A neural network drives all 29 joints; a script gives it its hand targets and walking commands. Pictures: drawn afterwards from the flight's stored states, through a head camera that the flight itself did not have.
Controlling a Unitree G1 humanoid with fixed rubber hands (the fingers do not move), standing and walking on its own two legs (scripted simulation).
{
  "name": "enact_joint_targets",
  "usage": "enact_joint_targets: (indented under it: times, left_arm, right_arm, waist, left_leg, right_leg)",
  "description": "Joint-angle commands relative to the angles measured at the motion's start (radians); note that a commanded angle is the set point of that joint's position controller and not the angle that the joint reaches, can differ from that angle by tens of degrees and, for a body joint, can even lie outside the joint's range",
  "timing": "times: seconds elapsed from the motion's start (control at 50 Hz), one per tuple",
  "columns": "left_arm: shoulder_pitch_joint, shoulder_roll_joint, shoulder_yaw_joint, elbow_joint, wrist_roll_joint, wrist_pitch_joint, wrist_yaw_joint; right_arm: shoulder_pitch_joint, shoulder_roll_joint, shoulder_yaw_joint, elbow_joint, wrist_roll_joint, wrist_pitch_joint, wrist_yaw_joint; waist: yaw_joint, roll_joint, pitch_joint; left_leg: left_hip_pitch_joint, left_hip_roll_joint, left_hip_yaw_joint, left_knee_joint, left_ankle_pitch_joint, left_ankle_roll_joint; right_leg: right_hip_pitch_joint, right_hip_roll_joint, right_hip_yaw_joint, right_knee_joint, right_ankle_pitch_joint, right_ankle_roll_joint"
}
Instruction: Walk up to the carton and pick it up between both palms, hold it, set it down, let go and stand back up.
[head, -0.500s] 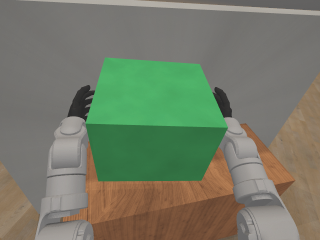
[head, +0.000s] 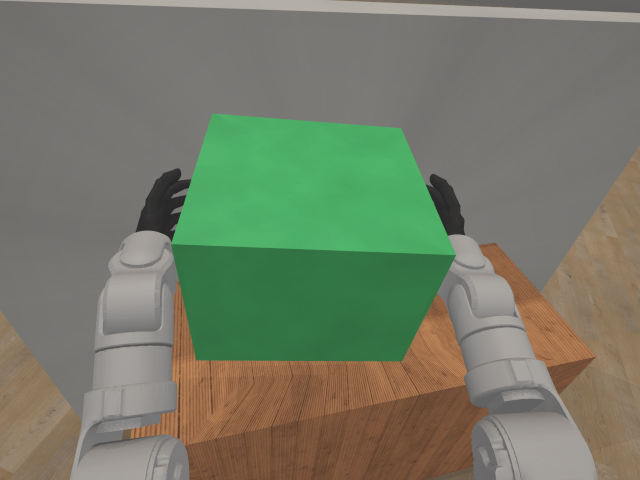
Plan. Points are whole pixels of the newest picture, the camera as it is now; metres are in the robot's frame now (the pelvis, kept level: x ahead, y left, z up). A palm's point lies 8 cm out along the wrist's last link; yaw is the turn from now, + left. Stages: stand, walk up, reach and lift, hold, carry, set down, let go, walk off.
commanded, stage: hold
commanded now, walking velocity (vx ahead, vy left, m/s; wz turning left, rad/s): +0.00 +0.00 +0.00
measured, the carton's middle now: (306, 236) +0.39 +0.00 +0.15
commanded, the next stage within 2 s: none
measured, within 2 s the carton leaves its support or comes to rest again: neither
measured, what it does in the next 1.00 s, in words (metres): stands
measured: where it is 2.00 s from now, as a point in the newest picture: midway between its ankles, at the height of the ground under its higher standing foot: outside the picture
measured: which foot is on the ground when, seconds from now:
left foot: down 0.00-1.00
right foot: down 0.00-1.00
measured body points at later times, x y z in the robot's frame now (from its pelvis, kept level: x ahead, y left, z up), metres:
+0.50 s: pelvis +0.00 +0.00 +0.00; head -0.04 +0.03 +0.45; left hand +0.37 +0.18 +0.18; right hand +0.38 -0.17 +0.17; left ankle +0.05 +0.12 -0.75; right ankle +0.00 -0.11 -0.75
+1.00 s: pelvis +0.00 +0.00 +0.00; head -0.04 +0.02 +0.45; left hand +0.37 +0.18 +0.17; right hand +0.38 -0.17 +0.17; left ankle +0.05 +0.12 -0.75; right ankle +0.00 -0.11 -0.75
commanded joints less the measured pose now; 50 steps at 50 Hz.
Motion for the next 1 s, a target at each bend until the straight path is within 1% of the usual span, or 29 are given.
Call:
enact_joint_targets:
  times: [0.0,0.02,0.04,0.06,0.12,0.16,0.18,0.22,0.24,0.26,0.28,0.34,0.36,0.42,0.46,0.5,0.52,0.56,0.6,0.62,0.64,0.74,0.8,0.84,0.86,0.88,0.9,0.92,0.98]
  left_arm:
    - [-0.676,-0.523,-0.478,-0.215,-0.165,-0.083,-0.118]
    - [-0.658,-0.511,-0.464,-0.192,-0.149,-0.078,-0.118]
    - [-0.646,-0.529,-0.476,-0.221,-0.162,-0.079,-0.119]
    - [-0.652,-0.506,-0.459,-0.196,-0.146,-0.075,-0.119]
    - [-0.663,-0.494,-0.436,-0.152,-0.127,-0.065,-0.124]
    - [-0.710,-0.510,-0.448,-0.175,-0.142,-0.069,-0.123]
    - [-0.691,-0.521,-0.463,-0.183,-0.151,-0.070,-0.118]
    - [-0.685,-0.532,-0.469,-0.198,-0.149,-0.072,-0.111]
    - [-0.658,-0.519,-0.453,-0.184,-0.138,-0.067,-0.116]
    - [-0.657,-0.522,-0.462,-0.181,-0.146,-0.066,-0.119]
    - [-0.660,-0.538,-0.487,-0.222,-0.162,-0.071,-0.115]
    - [-0.670,-0.512,-0.480,-0.204,-0.155,-0.073,-0.114]
    - [-0.670,-0.508,-0.461,-0.176,-0.140,-0.070,-0.116]
    - [-0.662,-0.520,-0.459,-0.167,-0.144,-0.064,-0.120]
    - [-0.678,-0.533,-0.462,-0.202,-0.151,-0.072,-0.117]
    - [-0.671,-0.539,-0.454,-0.170,-0.145,-0.072,-0.117]
    - [-0.668,-0.542,-0.475,-0.198,-0.155,-0.072,-0.115]
    - [-0.695,-0.526,-0.480,-0.212,-0.167,-0.080,-0.116]
    - [-0.687,-0.514,-0.464,-0.201,-0.159,-0.084,-0.115]
    - [-0.685,-0.506,-0.435,-0.145,-0.141,-0.076,-0.120]
    - [-0.650,-0.507,-0.440,-0.155,-0.139,-0.075,-0.121]
    - [-0.690,-0.543,-0.465,-0.186,-0.147,-0.069,-0.118]
    - [-0.676,-0.518,-0.433,-0.119,-0.125,-0.062,-0.123]
    - [-0.656,-0.513,-0.440,-0.174,-0.131,-0.063,-0.123]
    - [-0.671,-0.516,-0.438,-0.151,-0.130,-0.061,-0.123]
    - [-0.677,-0.513,-0.430,-0.153,-0.125,-0.064,-0.124]
    - [-0.705,-0.521,-0.444,-0.169,-0.142,-0.069,-0.123]
    - [-0.702,-0.514,-0.454,-0.162,-0.147,-0.078,-0.121]
    - [-0.693,-0.519,-0.458,-0.189,-0.152,-0.089,-0.119]
  right_arm:
    - [-0.753,0.556,0.427,-0.377,0.110,-0.091,0.125]
    - [-0.722,0.538,0.422,-0.349,0.097,-0.083,0.121]
    - [-0.733,0.542,0.444,-0.393,0.112,-0.090,0.120]
    - [-0.715,0.529,0.423,-0.349,0.110,-0.081,0.118]
    - [-0.711,0.525,0.391,-0.274,0.083,-0.066,0.129]
    - [-0.772,0.539,0.395,-0.309,0.094,-0.080,0.139]
    - [-0.747,0.545,0.395,-0.308,0.096,-0.081,0.139]
    - [-0.733,0.536,0.403,-0.314,0.108,-0.083,0.139]
    - [-0.731,0.523,0.412,-0.318,0.109,-0.081,0.136]
    - [-0.738,0.525,0.413,-0.347,0.108,-0.083,0.134]
    - [-0.762,0.526,0.426,-0.382,0.128,-0.094,0.133]
    - [-0.765,0.525,0.418,-0.371,0.112,-0.091,0.126]
    - [-0.740,0.522,0.404,-0.318,0.100,-0.079,0.129]
    - [-0.733,0.517,0.396,-0.311,0.095,-0.078,0.141]
    - [-0.723,0.526,0.398,-0.319,0.096,-0.084,0.144]
    - [-0.760,0.536,0.402,-0.330,0.091,-0.086,0.147]
    - [-0.769,0.538,0.414,-0.371,0.103,-0.092,0.144]
    - [-0.772,0.550,0.422,-0.377,0.107,-0.090,0.135]
    - [-0.737,0.544,0.417,-0.330,0.105,-0.082,0.133]
    - [-0.758,0.535,0.409,-0.308,0.094,-0.078,0.133]
    - [-0.727,0.538,0.409,-0.312,0.087,-0.079,0.133]
    - [-0.744,0.533,0.387,-0.284,0.098,-0.088,0.144]
    - [-0.758,0.521,0.370,-0.273,0.083,-0.082,0.143]
    - [-0.725,0.537,0.385,-0.291,0.097,-0.084,0.137]
    - [-0.772,0.525,0.389,-0.308,0.101,-0.085,0.134]
    - [-0.750,0.520,0.369,-0.277,0.087,-0.083,0.135]
    - [-0.768,0.539,0.385,-0.292,0.095,-0.086,0.138]
    - [-0.767,0.541,0.389,-0.297,0.092,-0.092,0.139]
    - [-0.748,0.553,0.410,-0.320,0.096,-0.098,0.139]
  waist:
    - [-0.019,0.051,-0.496]
    - [-0.017,0.046,-0.451]
    - [-0.010,0.042,-0.480]
    - [-0.009,0.060,-0.420]
    - [-0.008,0.068,-0.326]
    - [-0.001,0.078,-0.381]
    - [-0.010,0.082,-0.391]
    - [-0.009,0.097,-0.411]
    - [-0.003,0.085,-0.414]
    - [-0.005,0.074,-0.446]
    - [-0.007,0.091,-0.494]
    - [-0.010,0.080,-0.462]
    - [-0.010,0.063,-0.403]
    - [-0.009,0.067,-0.384]
    - [-0.003,0.080,-0.409]
    - [0.003,0.061,-0.411]
    - [-0.005,0.065,-0.457]
    - [-0.008,0.049,-0.488]
    - [-0.010,0.054,-0.450]
    - [0.000,0.037,-0.394]
    - [-0.008,0.036,-0.401]
    - [-0.008,0.099,-0.374]
    - [-0.006,0.078,-0.352]
    - [-0.012,0.067,-0.408]
    - [-0.005,0.070,-0.409]
    - [-0.014,0.077,-0.381]
    - [-0.004,0.073,-0.401]
    - [-0.018,0.083,-0.427]
    - [-0.014,0.063,-0.457]
  left_leg:
    - [0.294,-0.051,-0.002,0.048,0.272,-0.033]
    - [0.290,-0.048,-0.008,0.037,0.256,-0.029]
    - [0.296,-0.052,-0.008,0.043,0.270,-0.030]
    - [0.283,-0.052,-0.006,0.038,0.247,-0.028]
    - [0.223,-0.043,0.009,-0.003,0.100,-0.016]
    - [0.234,-0.046,0.013,0.002,0.127,-0.018]
    - [0.248,-0.044,0.006,0.010,0.152,-0.022]
    - [0.280,-0.043,0.004,0.030,0.229,-0.033]
    - [0.284,-0.044,0.003,0.040,0.249,-0.034]
    - [0.289,-0.044,0.001,0.040,0.244,-0.034]
    - [0.303,-0.046,0.003,0.053,0.287,-0.038]
    - [0.288,-0.048,0.005,0.050,0.270,-0.036]
    - [0.264,-0.047,0.004,0.027,0.215,-0.030]
    - [0.249,-0.039,0.004,0.013,0.168,-0.027]
    - [0.265,-0.041,0.005,0.017,0.195,-0.034]
    - [0.244,-0.039,0.009,0.018,0.191,-0.026]
    - [0.276,-0.041,0.004,0.029,0.235,-0.033]
    - [0.279,-0.052,0.005,0.037,0.229,-0.030]
    - [0.273,-0.049,0.003,0.029,0.227,-0.022]
    - [0.242,-0.045,0.007,0.016,0.186,-0.011]
    - [0.244,-0.045,0.005,0.020,0.183,-0.014]
    - [0.261,-0.035,0.006,0.015,0.186,-0.037]
    - [0.241,-0.045,0.017,0.007,0.154,-0.026]
    - [0.256,-0.046,0.013,0.020,0.182,-0.024]
    - [0.251,-0.048,0.011,0.017,0.180,-0.024]
    - [0.249,-0.046,0.010,0.005,0.147,-0.025]
    - [0.252,-0.039,0.010,0.009,0.169,-0.022]
    - [0.259,-0.043,0.011,0.021,0.173,-0.022]
    - [0.260,-0.045,0.007,0.031,0.216,-0.019]
  right_leg:
    - [0.018,0.040,-0.002,-0.015,0.274,0.054]
    - [0.005,0.037,-0.002,-0.023,0.265,0.052]
    - [0.018,0.037,0.002,-0.017,0.279,0.056]
    - [-0.006,0.033,0.003,-0.019,0.260,0.060]
    - [-0.037,0.030,0.002,-0.047,0.101,0.046]
    - [-0.023,0.030,0.000,-0.036,0.125,0.044]
    - [-0.040,0.030,0.002,-0.033,0.148,0.043]
    - [-0.027,0.038,-0.003,-0.027,0.193,0.039]
    - [-0.021,0.039,-0.002,-0.025,0.209,0.042]
    - [-0.011,0.039,-0.001,-0.023,0.200,0.046]
    - [0.002,0.047,-0.001,-0.019,0.235,0.048]
    - [-0.001,0.044,-0.002,-0.021,0.238,0.043]
    - [-0.021,0.044,-0.001,-0.033,0.180,0.039]
    - [-0.033,0.039,-0.005,-0.039,0.123,0.038]
    - [-0.029,0.044,-0.008,-0.031,0.141,0.035]
    - [-0.023,0.043,-0.004,-0.031,0.135,0.040]
    - [-0.003,0.046,-0.008,-0.025,0.188,0.044]
    - [0.008,0.043,-0.003,-0.023,0.220,0.051]
    - [0.000,0.040,-0.001,-0.024,0.220,0.051]
    - [-0.018,0.035,0.005,-0.036,0.188,0.051]
    - [-0.010,0.032,0.001,-0.030,0.194,0.053]
    - [-0.038,0.045,-0.009,-0.037,0.124,0.028]
    - [-0.023,0.032,-0.001,-0.045,0.132,0.042]
    - [0.006,0.031,0.005,-0.034,0.186,0.046]
    - [0.007,0.032,0.005,-0.036,0.177,0.043]
    - [-0.017,0.035,-0.005,-0.038,0.133,0.044]
    - [-0.011,0.036,-0.004,-0.036,0.142,0.039]
    - [-0.010,0.031,-0.003,-0.032,0.154,0.042]
    - [0.012,0.033,0.003,-0.021,0.213,0.050]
